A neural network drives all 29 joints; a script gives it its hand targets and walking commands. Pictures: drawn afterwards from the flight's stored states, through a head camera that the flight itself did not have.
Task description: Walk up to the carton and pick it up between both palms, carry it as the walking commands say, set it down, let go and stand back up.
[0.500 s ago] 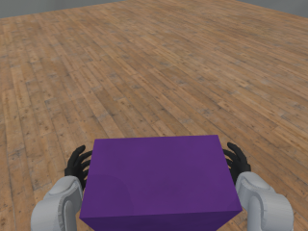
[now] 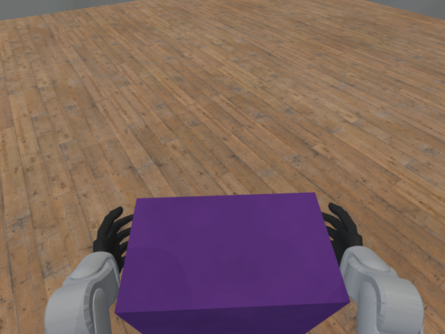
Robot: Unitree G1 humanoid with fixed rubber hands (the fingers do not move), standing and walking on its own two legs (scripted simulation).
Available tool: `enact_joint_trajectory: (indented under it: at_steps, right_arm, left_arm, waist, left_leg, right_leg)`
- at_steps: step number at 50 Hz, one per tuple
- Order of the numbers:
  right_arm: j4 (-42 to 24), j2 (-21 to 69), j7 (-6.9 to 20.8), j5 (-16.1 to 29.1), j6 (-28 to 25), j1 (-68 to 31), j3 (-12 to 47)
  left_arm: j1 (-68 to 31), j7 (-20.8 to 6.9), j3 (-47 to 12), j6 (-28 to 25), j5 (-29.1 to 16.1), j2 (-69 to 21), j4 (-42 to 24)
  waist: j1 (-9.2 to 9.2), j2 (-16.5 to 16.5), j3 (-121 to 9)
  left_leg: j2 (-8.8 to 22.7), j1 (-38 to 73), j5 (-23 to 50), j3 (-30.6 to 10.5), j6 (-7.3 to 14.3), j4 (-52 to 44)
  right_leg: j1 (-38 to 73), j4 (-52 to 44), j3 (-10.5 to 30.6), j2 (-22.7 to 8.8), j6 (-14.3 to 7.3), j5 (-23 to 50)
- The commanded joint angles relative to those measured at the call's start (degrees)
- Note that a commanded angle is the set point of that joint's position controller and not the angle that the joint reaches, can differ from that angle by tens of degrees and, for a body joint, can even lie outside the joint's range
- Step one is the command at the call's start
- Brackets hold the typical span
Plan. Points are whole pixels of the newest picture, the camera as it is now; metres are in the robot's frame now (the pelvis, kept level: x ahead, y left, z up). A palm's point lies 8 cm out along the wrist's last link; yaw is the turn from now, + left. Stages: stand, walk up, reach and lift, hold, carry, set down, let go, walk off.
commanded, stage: carry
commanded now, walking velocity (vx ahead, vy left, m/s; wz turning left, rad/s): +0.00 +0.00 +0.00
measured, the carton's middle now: (227, 275) +0.22 +0.00 +0.02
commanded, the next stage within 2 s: none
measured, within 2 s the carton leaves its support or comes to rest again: neither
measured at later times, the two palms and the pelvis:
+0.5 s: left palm (121, 245) +0.25 +0.18 +0.07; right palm (342, 240) +0.25 -0.19 +0.07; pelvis +0.02 -0.01 +0.00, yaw +0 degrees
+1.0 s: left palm (125, 242) +0.26 +0.17 +0.07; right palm (344, 237) +0.26 -0.20 +0.07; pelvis +0.02 -0.01 +0.00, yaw +0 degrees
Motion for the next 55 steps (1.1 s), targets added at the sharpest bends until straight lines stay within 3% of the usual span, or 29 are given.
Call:
enact_joint_trajectory:
  at_steps: [1, 28, 44, 55]
  right_arm:
    - [-7.89, 38.45, 3.01, 11.10, -0.65, -22.56, 43.60]
    - [0.52, 36.44, 3.74, 7.85, -8.08, -23.49, 39.34]
    - [0.74, 34.91, 3.24, 7.31, -9.97, -22.50, 38.75]
    - [-3.42, 34.50, 2.42, 8.54, -6.76, -20.59, 40.43]
  left_arm:
    - [-21.84, -3.94, -45.03, -0.14, -12.74, -39.17, -8.71]
    - [-23.01, -4.65, -40.68, -7.85, -9.57, -37.63, -0.57]
    - [-22.06, -4.39, -39.82, -9.80, -9.10, -36.02, -0.56]
    - [-20.58, -3.73, -41.47, -6.64, -10.56, -35.47, -5.00]
  waist:
    - [0.03, 0.30, -7.93]
    - [0.23, -0.25, -9.69]
    - [0.21, -0.46, -9.86]
    - [0.31, -0.41, -9.13]
  left_leg:
    - [5.83, 10.97, 5.26, -8.15, -0.71, -3.31]
    - [6.13, 10.82, 9.48, -6.87, -0.48, -1.42]
    - [6.20, 9.71, 9.70, -6.31, -0.57, -0.65]
    - [6.32, 9.11, 8.56, -6.05, -0.88, -0.48]
  right_leg:
    - [-3.88, -5.50, 5.10, -5.35, -1.84, 8.17]
    - [-1.90, -4.20, 4.55, -5.94, -1.75, 13.65]
    - [-1.17, -3.83, 4.28, -6.19, -1.83, 15.55]
    - [-1.25, -3.79, 4.22, -6.34, -1.85, 15.01]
